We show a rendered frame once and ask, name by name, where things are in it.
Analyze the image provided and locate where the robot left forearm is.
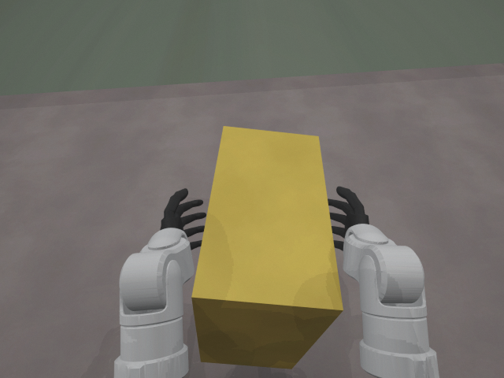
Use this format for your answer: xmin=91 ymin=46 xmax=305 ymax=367
xmin=114 ymin=228 xmax=195 ymax=378

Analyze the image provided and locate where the robot left hand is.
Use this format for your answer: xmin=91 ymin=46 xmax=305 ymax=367
xmin=160 ymin=188 xmax=206 ymax=250

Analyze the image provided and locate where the robot right hand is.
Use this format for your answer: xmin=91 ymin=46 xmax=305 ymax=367
xmin=328 ymin=187 xmax=369 ymax=251

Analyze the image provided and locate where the carton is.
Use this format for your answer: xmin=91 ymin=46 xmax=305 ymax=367
xmin=191 ymin=126 xmax=343 ymax=369

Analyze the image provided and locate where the robot right forearm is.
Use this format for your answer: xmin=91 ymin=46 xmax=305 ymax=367
xmin=343 ymin=224 xmax=439 ymax=378

